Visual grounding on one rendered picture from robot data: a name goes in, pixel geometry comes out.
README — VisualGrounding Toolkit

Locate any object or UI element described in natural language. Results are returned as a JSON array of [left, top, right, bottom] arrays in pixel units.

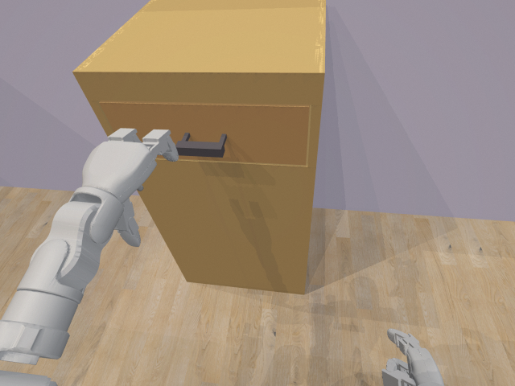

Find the robot right hand
[[381, 328, 444, 386]]

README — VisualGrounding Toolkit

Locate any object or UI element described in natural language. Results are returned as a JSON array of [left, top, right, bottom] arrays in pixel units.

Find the cabinet
[[72, 0, 326, 295]]

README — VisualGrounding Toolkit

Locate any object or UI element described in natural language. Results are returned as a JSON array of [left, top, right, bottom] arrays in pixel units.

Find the robot left hand
[[82, 128, 179, 247]]

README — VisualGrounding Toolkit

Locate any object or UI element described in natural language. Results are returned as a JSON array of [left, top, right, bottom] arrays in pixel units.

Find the drawer
[[99, 101, 310, 165]]

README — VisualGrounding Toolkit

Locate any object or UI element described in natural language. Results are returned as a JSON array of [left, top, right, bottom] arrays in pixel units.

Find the robot left upper arm
[[0, 370, 58, 386]]

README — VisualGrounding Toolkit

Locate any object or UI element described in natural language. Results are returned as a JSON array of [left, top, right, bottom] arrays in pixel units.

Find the handle
[[175, 133, 227, 158]]

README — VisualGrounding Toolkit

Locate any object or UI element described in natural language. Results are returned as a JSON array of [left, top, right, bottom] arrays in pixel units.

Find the left robot forearm
[[0, 187, 124, 365]]

